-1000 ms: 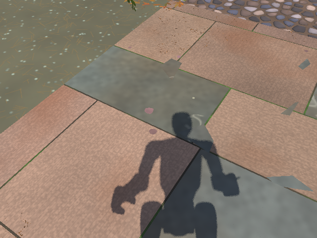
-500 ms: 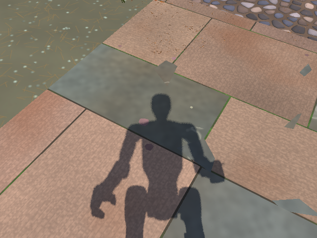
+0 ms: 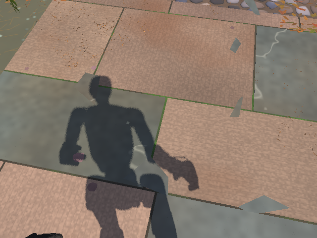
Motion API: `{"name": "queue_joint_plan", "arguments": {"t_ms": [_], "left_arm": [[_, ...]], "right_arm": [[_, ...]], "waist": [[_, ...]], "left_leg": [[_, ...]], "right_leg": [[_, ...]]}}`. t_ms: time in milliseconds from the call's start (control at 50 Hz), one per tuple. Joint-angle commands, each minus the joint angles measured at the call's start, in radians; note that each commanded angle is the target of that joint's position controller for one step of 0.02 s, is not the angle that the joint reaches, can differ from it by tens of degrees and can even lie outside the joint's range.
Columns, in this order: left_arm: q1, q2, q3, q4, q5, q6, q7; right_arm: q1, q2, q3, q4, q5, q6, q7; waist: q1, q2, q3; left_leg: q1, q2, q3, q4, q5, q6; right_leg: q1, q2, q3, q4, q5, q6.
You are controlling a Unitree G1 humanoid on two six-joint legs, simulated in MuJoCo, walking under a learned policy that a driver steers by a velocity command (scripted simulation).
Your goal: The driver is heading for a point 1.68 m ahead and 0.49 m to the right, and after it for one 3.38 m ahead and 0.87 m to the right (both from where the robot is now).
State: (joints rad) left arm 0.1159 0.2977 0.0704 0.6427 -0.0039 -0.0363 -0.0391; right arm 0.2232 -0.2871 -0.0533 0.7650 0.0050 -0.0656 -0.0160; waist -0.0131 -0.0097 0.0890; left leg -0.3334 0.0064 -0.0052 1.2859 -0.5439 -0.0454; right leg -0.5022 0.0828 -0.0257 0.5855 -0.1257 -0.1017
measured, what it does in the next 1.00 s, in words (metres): walks ahead, turning right: left foot, then right foot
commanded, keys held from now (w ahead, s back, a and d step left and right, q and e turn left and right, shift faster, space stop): e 0.18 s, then w+e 0.48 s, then w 0.34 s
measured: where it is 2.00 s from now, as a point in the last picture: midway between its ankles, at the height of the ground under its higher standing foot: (238, 146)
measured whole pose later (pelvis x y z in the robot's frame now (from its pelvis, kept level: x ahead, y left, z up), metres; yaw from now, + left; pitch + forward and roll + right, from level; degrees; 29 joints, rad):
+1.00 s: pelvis +0.33 -0.11 +0.02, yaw -30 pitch +2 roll +0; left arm 0.21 0.26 0.05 0.65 0.00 -0.05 -0.04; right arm 0.30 -0.31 -0.05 0.80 0.02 -0.09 0.00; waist -0.02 0.03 0.04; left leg -0.46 0.11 -0.01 1.19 -0.35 0.01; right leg -0.32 0.05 -0.03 0.48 -0.19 -0.06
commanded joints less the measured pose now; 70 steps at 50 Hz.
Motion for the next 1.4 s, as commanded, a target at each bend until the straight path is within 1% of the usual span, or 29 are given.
{"name": "queue_joint_plan", "arguments": {"t_ms": [20,60,140,240,300,340,360,380,400,420,440,480,640,720,780,840,860,880,900,920,940,980,1060,1160,1260,1320,1360,1380,1400], "left_arm": [[0.058,0.124,0.040,-0.073,-0.015,-0.004,0.019],[0.029,0.131,0.042,-0.079,0.007,0.001,0.023],[0.041,0.166,0.054,-0.068,0.002,0.018,0.047],[0.026,0.161,0.050,-0.089,-0.014,0.052,0.068],[0.059,0.161,0.047,-0.086,-0.008,0.048,0.059],[0.060,0.143,0.039,-0.087,-0.011,0.046,0.055],[0.058,0.120,0.031,-0.088,-0.011,0.046,0.056],[0.067,0.062,0.014,-0.094,-0.008,0.041,0.056],[0.050,0.019,0.001,-0.137,-0.020,0.029,0.055],[0.019,0.091,0.016,-0.163,-0.016,0.012,0.050],[0.019,0.140,0.031,-0.148,-0.015,0.010,0.046],[0.051,0.133,0.039,-0.117,-0.009,0.016,0.041],[-0.065,0.042,0.011,-0.140,-0.018,0.009,0.011],[-0.147,0.005,-0.008,-0.157,-0.022,-0.001,-0.012],[-0.158,0.025,-0.003,-0.167,-0.022,-0.007,-0.023],[0.139,0.126,0.054,-0.085,-0.014,-0.006,-0.009],[0.319,0.199,0.078,-0.054,-0.012,0.005,0.011],[0.313,0.294,0.080,-0.049,-0.011,0.000,0.014],[0.326,0.195,0.056,-0.053,-0.006,-0.011,0.011],[0.278,0.159,0.041,-0.037,-0.005,-0.020,0.010],[0.220,0.135,0.031,-0.033,-0.010,-0.025,0.010],[0.133,0.081,0.014,-0.038,0.005,-0.032,0.007],[0.118,0.094,0.019,0.000,0.001,-0.059,0.015],[0.177,0.120,0.023,0.049,-0.005,-0.052,0.033],[0.263,0.154,0.034,0.109,-0.021,-0.039,0.038],[0.261,0.171,0.041,0.127,-0.019,-0.022,0.045],[0.245,0.153,0.030,0.126,-0.009,-0.010,0.050],[0.303,0.088,0.004,0.104,0.019,-0.014,0.053],[0.422,-0.010,-0.024,0.107,0.001,-0.034,0.041]], "right_arm": [[-0.001,-0.139,-0.028,-0.102,-0.011,-0.006,-0.016],[0.026,-0.131,-0.030,-0.102,-0.015,0.021,-0.020],[0.003,-0.086,-0.014,-0.103,-0.024,0.038,-0.033],[-0.108,-0.088,-0.011,-0.132,-0.004,0.046,-0.016],[-0.140,-0.105,-0.020,-0.149,0.005,0.016,-0.002],[-0.091,-0.101,-0.029,-0.139,0.010,-0.008,0.005],[-0.046,-0.104,-0.037,-0.124,0.010,-0.016,0.005],[0.037,-0.154,-0.052,-0.113,-0.005,-0.020,0.000],[0.110,-0.238,-0.070,-0.097,-0.037,-0.015,-0.001],[0.109,-0.236,-0.077,-0.094,-0.038,-0.022,0.008],[0.071,-0.176,-0.063,-0.107,-0.019,-0.024,0.003],[0.039,-0.128,-0.048,-0.114,-0.003,-0.017,-0.007],[0.105,-0.144,-0.046,-0.056,-0.017,-0.022,-0.008],[0.148,-0.174,-0.052,-0.014,0.005,-0.015,0.001],[0.165,-0.206,-0.060,0.016,0.028,-0.006,0.010],[0.163,-0.207,-0.053,0.035,0.033,0.001,0.002],[0.160,-0.154,-0.029,0.006,0.001,-0.007,0.000],[0.251,-0.034,0.012,-0.036,-0.012,-0.031,0.011],[0.154,-0.140,-0.015,-0.024,0.025,-0.052,0.017],[0.064,-0.166,-0.024,-0.060,0.047,-0.061,0.020],[0.038,-0.151,-0.019,-0.060,0.032,-0.064,0.013],[0.064,-0.135,-0.023,-0.047,0.008,-0.050,0.015],[0.058,-0.084,-0.013,-0.044,-0.001,-0.013,0.018],[-0.132,-0.045,0.008,-0.091,-0.001,-0.027,0.035],[-0.252,-0.068,0.006,-0.139,0.010,-0.036,0.063],[-0.205,-0.097,-0.007,-0.138,0.005,-0.037,0.069],[0.029,-0.163,-0.043,-0.077,0.001,-0.035,0.055],[0.186,-0.247,-0.062,-0.056,-0.010,-0.031,0.047],[0.229,-0.272,-0.066,-0.032,-0.005,-0.030,0.056]], "waist": [[0.014,0.041,-0.246],[-0.025,-0.004,-0.213],[-0.021,-0.039,-0.254],[0.023,-0.120,-0.229],[0.047,-0.161,-0.198],[0.011,-0.159,-0.183],[-0.018,-0.140,-0.167],[-0.043,-0.042,-0.201],[-0.040,0.206,-0.177],[-0.038,0.250,-0.103],[-0.031,0.186,-0.061],[-0.021,0.150,-0.058],[-0.072,0.134,-0.036],[-0.098,0.122,-0.002],[-0.073,0.131,0.012],[0.109,0.113,-0.183],[0.183,0.008,-0.321],[0.081,-0.274,-0.464],[0.149,-0.152,-0.471],[0.138,-0.143,-0.312],[0.100,-0.073,-0.234],[0.025,-0.076,-0.162],[-0.016,-0.048,-0.099],[0.046,-0.038,-0.032],[0.080,-0.037,-0.003],[0.040,-0.062,-0.046],[-0.082,-0.056,-0.207],[-0.108,0.083,-0.375],[-0.052,0.333,-0.504]], "left_leg": [[-0.317,0.059,-0.102,0.031,0.090,-0.009],[-0.227,0.057,-0.089,-0.051,0.112,-0.019],[-0.198,0.026,-0.072,-0.248,0.194,-0.055],[-0.174,0.002,-0.089,-0.470,0.316,-0.046],[-0.118,-0.022,-0.083,-0.610,0.252,-0.016],[0.010,-0.030,-0.066,-0.754,0.269,0.015],[0.113,-0.012,-0.064,-0.848,0.300,0.037],[0.276,0.146,-0.204,-0.905,0.222,0.097],[0.369,0.328,-0.517,-1.024,-0.018,0.209],[0.327,0.410,-0.703,-1.078,-0.157,0.283],[0.306,0.379,-0.613,-1.066,-0.157,0.270],[0.309,0.291,-0.430,-1.065,-0.013,0.204],[0.299,0.242,-0.057,-1.117,0.416,0.193],[0.291,0.254,0.016,-1.122,0.457,0.192],[0.325,0.290,0.031,-1.089,0.605,0.192],[0.258,0.238,0.145,-0.703,1.109,0.135],[0.004,0.200,0.155,-0.383,0.766,0.092],[-0.340,0.015,0.064,-0.050,-0.027,0.038],[-0.422,0.039,-0.086,0.059,-0.019,0.047],[-0.490,0.077,-0.064,0.065,0.066,0.061],[-0.458,0.118,-0.053,0.006,0.155,0.066],[-0.352,0.158,-0.061,-0.080,0.255,0.059],[-0.338,0.159,-0.045,-0.204,0.348,0.018],[-0.312,0.115,-0.011,-0.567,0.641,0.018],[-0.320,0.079,-0.021,-0.735,0.635,0.064],[-0.232,0.039,0.007,-0.768,0.506,0.105],[0.120,-0.004,0.052,-0.770,0.510,0.161],[0.472,0.202,-0.185,-0.712,0.557,0.246],[0.732,0.377,-0.680,-0.885,0.250,0.385]], "right_leg": [[0.430,-0.302,0.417,-0.217,0.486,-0.232],[0.275,-0.266,0.371,-0.251,0.497,-0.218],[0.217,-0.219,0.315,-0.218,0.540,-0.186],[0.172,-0.172,0.416,-0.276,-0.227,-0.127],[0.191,-0.187,0.495,-0.259,-0.360,-0.126],[0.160,-0.168,0.521,-0.216,-0.417,-0.105],[0.103,-0.132,0.504,-0.166,-0.451,-0.076],[-0.023,-0.070,0.424,0.024,-0.527,-0.019],[-0.255,0.067,0.201,0.268,-0.505,0.030],[-0.385,-0.020,0.203,0.420,-0.438,0.049],[-0.409,-0.059,0.202,0.482,-0.359,0.064],[-0.401,-0.084,0.169,0.539,-0.243,0.097],[-0.326,-0.141,0.083,0.373,0.025,0.145],[-0.202,-0.132,0.021,0.156,0.036,0.116],[-0.098,-0.105,-0.019,0.044,-0.052,0.060],[0.396,-0.011,-0.070,-0.084,0.012,-0.028],[0.731,-0.184,0.162,-0.041,0.032,-0.082],[0.952,-0.447,0.714,-0.177,-0.179,-0.251],[0.912,-0.455,0.760,-0.258,-0.222,-0.240],[0.794,-0.415,0.589,-0.261,-0.115,-0.200],[0.652,-0.370,0.469,-0.269,-0.009,-0.172],[0.456,-0.304,0.339,-0.329,0.111,-0.155],[0.334,-0.290,0.232,-0.425,0.206,-0.174],[0.319,-0.237,0.113,-0.450,0.187,-0.120],[0.474,-0.311,0.139,-0.403,0.153,-0.099],[0.565,-0.328,0.140,-0.298,0.369,-0.066],[0.499,-0.247,0.076,0.007,0.601,-0.018],[0.247,-0.170,0.035,0.350,0.293,0.026],[-0.092,0.004,0.091,0.650,-0.428,0.079]]}}
Keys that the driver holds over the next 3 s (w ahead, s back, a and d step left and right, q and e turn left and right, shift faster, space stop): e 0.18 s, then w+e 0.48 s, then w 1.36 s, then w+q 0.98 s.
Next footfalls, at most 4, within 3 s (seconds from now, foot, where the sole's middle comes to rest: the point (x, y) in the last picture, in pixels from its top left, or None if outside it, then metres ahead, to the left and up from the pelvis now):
0.38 left None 0.21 0.16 -0.75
0.84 right None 0.35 -0.22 -0.75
1.36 left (202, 156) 0.75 -0.18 -0.75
1.92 right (273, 132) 0.88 -0.53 -0.75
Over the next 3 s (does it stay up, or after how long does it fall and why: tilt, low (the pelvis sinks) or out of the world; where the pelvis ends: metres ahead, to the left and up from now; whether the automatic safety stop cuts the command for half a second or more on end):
stays up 1.36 -0.59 0.01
